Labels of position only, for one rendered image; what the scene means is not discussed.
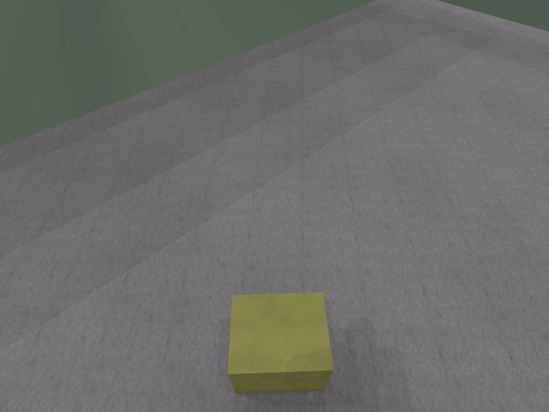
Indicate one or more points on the carton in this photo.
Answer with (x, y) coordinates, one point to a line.
(279, 342)

